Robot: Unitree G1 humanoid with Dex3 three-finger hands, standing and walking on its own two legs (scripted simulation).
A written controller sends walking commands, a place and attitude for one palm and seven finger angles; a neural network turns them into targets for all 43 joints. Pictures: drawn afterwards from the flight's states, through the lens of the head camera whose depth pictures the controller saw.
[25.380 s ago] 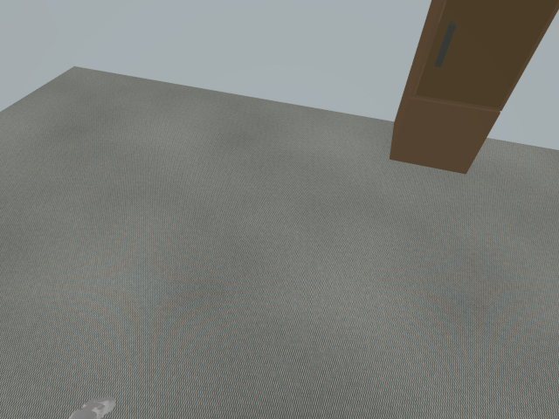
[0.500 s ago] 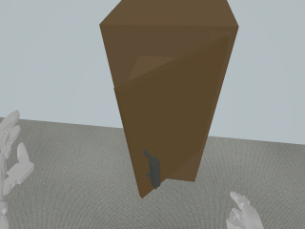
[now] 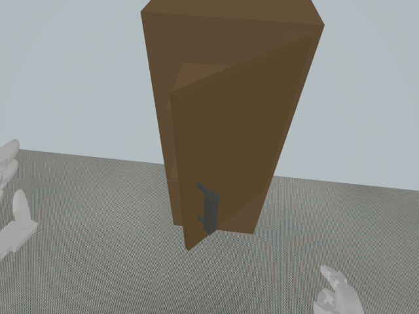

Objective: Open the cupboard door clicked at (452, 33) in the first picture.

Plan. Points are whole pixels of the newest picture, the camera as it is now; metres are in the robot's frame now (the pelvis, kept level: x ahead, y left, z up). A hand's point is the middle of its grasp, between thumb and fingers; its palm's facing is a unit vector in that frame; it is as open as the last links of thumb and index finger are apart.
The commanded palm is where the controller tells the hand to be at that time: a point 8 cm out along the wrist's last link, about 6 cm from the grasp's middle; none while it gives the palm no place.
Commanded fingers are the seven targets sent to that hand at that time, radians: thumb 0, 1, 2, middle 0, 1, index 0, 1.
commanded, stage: step back with the hand held close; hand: left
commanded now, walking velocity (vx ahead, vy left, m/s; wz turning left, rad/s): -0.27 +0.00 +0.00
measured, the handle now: (205, 208) +0.39 +0.03 -0.09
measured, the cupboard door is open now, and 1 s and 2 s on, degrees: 47 47 47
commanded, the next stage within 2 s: stop stepping back and stand still in 0.56 s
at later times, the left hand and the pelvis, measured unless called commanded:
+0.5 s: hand out of the picture +0.14 +0.29 +0.16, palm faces +0.37 -0.82 -0.44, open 7.4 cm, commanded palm +0.07 +0.33 +0.18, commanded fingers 0.00 0.90 0.90 -0.20 -0.30 -0.20 -0.30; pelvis -0.07 +0.03 +0.00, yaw -1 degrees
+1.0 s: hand out of the picture +0.00 +0.31 +0.14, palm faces +0.56 -0.79 -0.26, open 7.4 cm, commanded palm -0.08 +0.34 +0.18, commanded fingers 0.00 0.90 0.90 -0.20 -0.30 -0.20 -0.30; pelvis -0.20 +0.03 -0.01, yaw +4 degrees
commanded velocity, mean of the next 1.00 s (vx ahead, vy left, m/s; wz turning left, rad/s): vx -0.15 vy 0.03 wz -0.01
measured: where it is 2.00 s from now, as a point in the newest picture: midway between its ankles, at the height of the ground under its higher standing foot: outside the picture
